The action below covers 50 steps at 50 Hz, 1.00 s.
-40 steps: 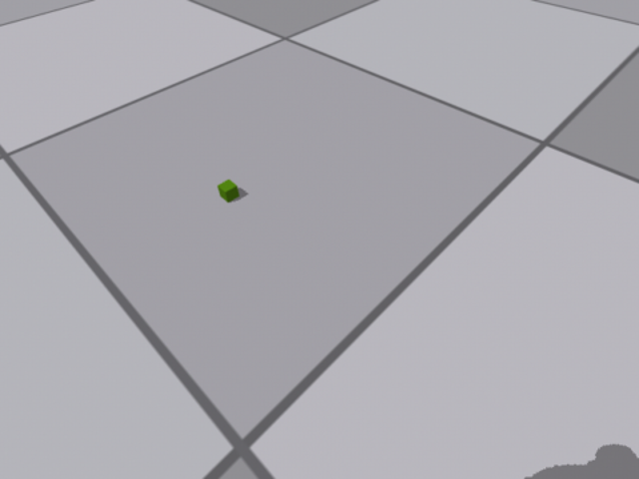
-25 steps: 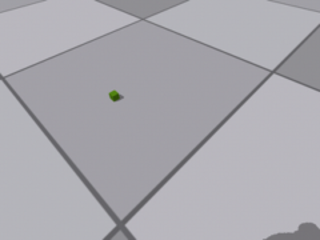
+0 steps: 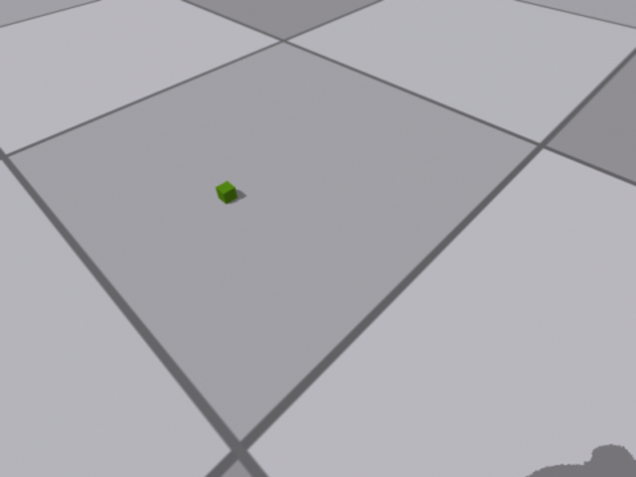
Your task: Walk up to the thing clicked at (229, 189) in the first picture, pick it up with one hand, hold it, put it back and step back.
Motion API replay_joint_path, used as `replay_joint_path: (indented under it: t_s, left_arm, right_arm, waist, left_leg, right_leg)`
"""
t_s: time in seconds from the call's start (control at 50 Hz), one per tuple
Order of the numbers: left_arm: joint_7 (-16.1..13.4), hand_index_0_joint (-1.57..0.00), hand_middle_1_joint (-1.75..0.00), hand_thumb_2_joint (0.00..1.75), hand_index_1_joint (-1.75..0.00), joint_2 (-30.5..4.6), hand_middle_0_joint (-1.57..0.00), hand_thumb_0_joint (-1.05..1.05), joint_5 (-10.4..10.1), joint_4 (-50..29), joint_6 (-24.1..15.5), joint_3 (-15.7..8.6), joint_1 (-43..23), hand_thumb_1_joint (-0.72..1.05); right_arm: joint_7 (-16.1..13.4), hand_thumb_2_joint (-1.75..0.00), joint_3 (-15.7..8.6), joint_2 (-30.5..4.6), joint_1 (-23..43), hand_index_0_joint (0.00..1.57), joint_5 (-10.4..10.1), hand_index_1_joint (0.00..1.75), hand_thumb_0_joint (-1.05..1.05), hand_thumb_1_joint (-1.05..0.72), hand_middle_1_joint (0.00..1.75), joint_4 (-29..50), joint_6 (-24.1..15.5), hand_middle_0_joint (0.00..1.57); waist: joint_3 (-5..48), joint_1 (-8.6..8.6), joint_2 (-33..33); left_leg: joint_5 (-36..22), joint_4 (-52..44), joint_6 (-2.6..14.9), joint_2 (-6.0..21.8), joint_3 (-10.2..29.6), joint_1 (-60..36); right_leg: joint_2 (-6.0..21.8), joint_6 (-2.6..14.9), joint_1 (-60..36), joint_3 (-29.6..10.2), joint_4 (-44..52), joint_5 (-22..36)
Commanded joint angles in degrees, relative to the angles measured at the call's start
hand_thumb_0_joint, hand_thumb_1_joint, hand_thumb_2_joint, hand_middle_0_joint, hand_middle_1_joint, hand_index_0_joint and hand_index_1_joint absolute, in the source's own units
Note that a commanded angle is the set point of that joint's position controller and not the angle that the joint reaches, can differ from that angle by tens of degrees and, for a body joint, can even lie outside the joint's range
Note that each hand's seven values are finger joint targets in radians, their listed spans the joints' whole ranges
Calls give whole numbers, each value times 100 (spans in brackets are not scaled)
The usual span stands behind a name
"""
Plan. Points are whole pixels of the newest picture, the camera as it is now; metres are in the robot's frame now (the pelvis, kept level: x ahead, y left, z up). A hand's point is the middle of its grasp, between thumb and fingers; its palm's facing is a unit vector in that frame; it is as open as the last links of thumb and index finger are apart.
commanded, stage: stand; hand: left
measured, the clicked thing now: (226, 192) +1.45 +0.43 -0.75
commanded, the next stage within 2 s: walk up in 0.32 s
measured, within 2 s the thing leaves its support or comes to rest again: neither
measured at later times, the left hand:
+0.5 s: hand out of the picture +0.06 +0.29 -0.15, palm faces +0.07 -0.93 -0.35, open 7.3 cm
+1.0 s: hand (90, 398) +0.28 +0.38 -0.14, palm faces +0.00 -0.94 -0.33, open 7.3 cm
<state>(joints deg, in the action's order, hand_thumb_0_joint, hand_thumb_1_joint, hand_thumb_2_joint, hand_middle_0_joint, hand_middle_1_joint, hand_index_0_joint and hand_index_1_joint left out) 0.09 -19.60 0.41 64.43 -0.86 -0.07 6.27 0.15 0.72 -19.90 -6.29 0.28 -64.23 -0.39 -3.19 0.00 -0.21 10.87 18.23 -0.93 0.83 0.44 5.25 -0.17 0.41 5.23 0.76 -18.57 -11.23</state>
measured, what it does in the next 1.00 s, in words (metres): walks ahead: left foot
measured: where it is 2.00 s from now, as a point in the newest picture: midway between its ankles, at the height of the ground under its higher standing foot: (290, 344)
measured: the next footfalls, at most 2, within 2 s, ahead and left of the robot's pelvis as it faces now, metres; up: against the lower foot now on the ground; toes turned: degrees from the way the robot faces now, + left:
left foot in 0.64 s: +0.17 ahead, +0.21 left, +0.00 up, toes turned +10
right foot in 1.12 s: +0.46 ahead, -0.03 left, +0.00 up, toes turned +2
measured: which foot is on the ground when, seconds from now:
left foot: down 0.00-0.38, up 0.40-0.62, down 0.64-1.00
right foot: down 0.00-0.66, up 0.68-1.00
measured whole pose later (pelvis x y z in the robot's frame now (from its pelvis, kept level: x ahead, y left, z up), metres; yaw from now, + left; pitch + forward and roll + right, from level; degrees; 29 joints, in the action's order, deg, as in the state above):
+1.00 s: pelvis +0.21 +0.10 -0.01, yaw +6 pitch -3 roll +1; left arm 6.2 -24.9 1.3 53.4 -1.5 -3.5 10.7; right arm 3.6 -3.0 -22.5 -21.8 0.3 -52.9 -4.9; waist -3.7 2.5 2.3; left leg 17.5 20.9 1.2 -0.4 -4.3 0.9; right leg 6.6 0.2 29.9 0.0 -41.0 -8.8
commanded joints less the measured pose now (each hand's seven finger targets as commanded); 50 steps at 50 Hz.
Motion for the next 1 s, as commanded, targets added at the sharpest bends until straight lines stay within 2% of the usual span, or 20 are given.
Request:
replay_joint_path:
  t_s: [0.0,0.28,0.3,0.32,0.34,0.36,0.38,0.42,0.5,0.56,0.6,0.62,0.64,0.66,0.68,0.72,0.78,0.86,0.94,0.98]
  left_arm:
    - [-78,-20,-30,90,-30,-1265,-20,0,3,-351,-111,-221,-214,90]
    - [-86,-20,-30,90,-30,-1270,-20,0,2,-358,-116,-218,-178,90]
    - [102,-20,-30,90,-30,-1918,-20,0,81,-643,-229,-645,196,90]
    - [164,-20,-30,90,-30,-1899,-20,0,134,-588,-243,-675,361,90]
    - [192,-20,-30,90,-30,-1950,-20,0,153,-626,-265,-745,551,90]
    - [190,-20,-30,90,-30,-2081,-20,0,183,-671,-297,-807,821,90]
    - [175,-20,-30,90,-30,-2142,-20,0,222,-807,-366,-837,818,90]
    - [178,-20,-30,90,-30,-1975,-20,0,167,-994,-415,-811,584,90]
    - [244,-20,-30,90,-30,-2147,-20,0,210,-1405,-432,-847,-83,90]
    - [309,-20,-30,90,-30,-2107,-20,0,182,-1463,-401,-836,-37,90]
    - [342,-20,-30,90,-30,-1900,-20,0,160,-1454,-339,-766,41,90]
    - [349,-20,-30,90,-30,-1646,-20,0,220,-1470,-294,-676,209,90]
    - [362,-20,-30,90,-30,-1201,-20,0,142,-1557,-276,-550,409,90]
    - [302,-20,-30,90,-30,-1435,-20,0,73,-1637,-290,-579,191,90]
    - [253,-20,-30,90,-30,-1883,-20,0,84,-1646,-317,-588,-25,90]
    - [285,-20,-30,90,-30,-1922,-20,0,-40,-1313,-286,-577,659,90]
    - [392,-20,-30,90,-30,-1858,-20,0,35,-1222,-241,-616,760,90]
    - [519,-20,-30,90,-30,-1725,-20,0,80,-1521,-209,-626,333,90]
    - [584,-20,-30,90,-30,-1533,-20,0,68,-1759,-235,-616,-233,90]
    - [582,-20,-30,90,-30,-1428,-20,0,44,-1816,-262,-611,-381,90]
  right_arm:
    - [-86,-90,-244,-1151,176,20,19,30,0,-90,30,360,-139,20]
    - [-82,-90,-261,-1181,166,20,20,30,0,-90,30,364,-132,20]
    - [88,-90,-637,-1694,-176,20,96,30,0,-90,30,658,-217,20]
    - [169,-90,-658,-1697,39,20,151,30,0,-90,30,724,-205,20]
    - [218,-90,-656,-1567,472,20,176,30,0,-90,30,956,-190,20]
    - [255,-90,-621,-1321,771,20,189,30,0,-90,30,1190,-193,20]
    - [259,-90,-619,-1239,870,20,236,30,0,-90,30,1277,-214,20]
    - [309,-90,-723,-1494,414,20,194,30,0,-90,30,1219,-272,20]
    - [495,-90,-841,-1522,-130,20,156,30,0,-90,30,1258,-251,20]
    - [530,-90,-909,-1419,-445,20,148,30,0,-90,30,1248,-279,20]
    - [464,-90,-1025,-1526,-1124,20,184,30,0,-90,30,990,-320,20]
    - [393,-90,-1140,-1764,-1747,20,200,30,0,-90,30,820,-352,20]
    - [297,-90,-1255,-2305,-2338,20,243,30,0,-90,30,829,-401,20]
    - [305,-90,-1263,-2744,-2143,20,134,30,0,-90,30,1077,-456,20]
    - [279,-90,-1242,-2699,-1610,20,14,30,0,-90,30,1222,-449,20]
    - [213,-90,-996,-2167,-913,20,40,30,0,-90,30,1476,-503,20]
    - [198,-90,-880,-1930,-1035,20,13,30,0,-90,30,1493,-575,20]
    - [204,-90,-883,-1978,-1164,20,17,30,0,-90,30,1595,-629,20]
    - [209,-90,-880,-1970,-1360,20,-28,30,0,-90,30,1644,-655,20]
    - [187,-90,-890,-1985,-1405,20,-22,30,0,-90,30,1673,-651,20]
  waist:
    - [461,11,79]
    - [406,2,40]
    - [936,-95,126]
    - [422,-265,-2]
    - [-101,-452,170]
    - [-366,-666,844]
    - [-492,-764,880]
    - [-217,-478,286]
    - [-276,-41,1014]
    - [-192,88,819]
    - [81,407,142]
    - [407,704,-574]
    - [505,933,-2105]
    - [468,863,-1806]
    - [43,639,-915]
    - [-63,94,-440]
    - [-180,64,-623]
    - [-425,173,-698]
    - [-460,261,-524]
    - [-350,251,-539]
  left_leg:
    - [-1018,-223,196,645,464,-22]
    - [-931,-270,208,652,475,-12]
    - [2074,365,667,381,591,406]
    - [2885,563,694,356,654,1460]
    - [2637,1071,584,239,420,2417]
    - [1795,2299,449,-15,-107,3254]
    - [1599,3006,329,262,157,3855]
    - [1299,3310,257,444,513,3538]
    - [1099,2495,104,656,192,2177]
    - [363,1640,74,413,-275,1106]
    - [54,1342,114,21,-746,-331]
    - [815,1426,307,-88,-576,-1433]
    - [3071,40,821,1046,1716,-1791]
    - [4220,-1171,1479,2221,4390,-942]
    - [4148,-1258,1689,2424,4458,-253]
    - [2770,-687,1378,1831,2640,-218]
    - [1576,-895,1185,1447,1443,516]
    - [1213,-1053,1380,1421,996,321]
    - [505,-895,1177,1251,566,179]
    - [-370,-652,1133,1303,440,160]
  right_leg:
    - [764,130,-55,-556,264,1103]
    - [759,117,-35,-556,326,1030]
    - [477,310,-482,-428,-233,-1959]
    - [735,480,-373,-829,-231,-2907]
    - [1109,717,-370,-1374,116,-3498]
    - [1859,1118,-693,-2239,925,-3898]
    - [2514,1475,-831,-2867,1360,-3436]
    - [2164,1392,-846,-2346,1264,-2867]
    - [1739,1109,422,-1036,1172,-2378]
    - [1379,927,1020,-284,601,-1952]
    - [1104,791,1787,162,-500,-1943]
    - [873,716,2503,383,-1939,-1555]
    - [100,443,3571,744,-4191,-2064]
    - [-157,368,3715,-243,-4949,-2267]
    - [236,352,3592,-828,-5135,-1893]
    - [619,241,3449,-780,-4768,-1044]
    - [693,12,2715,-450,-3984,-562]
    - [802,-112,2865,-234,-2898,-119]
    - [712,24,2643,-21,-2005,544]
    - [637,91,2217,87,-1669,719]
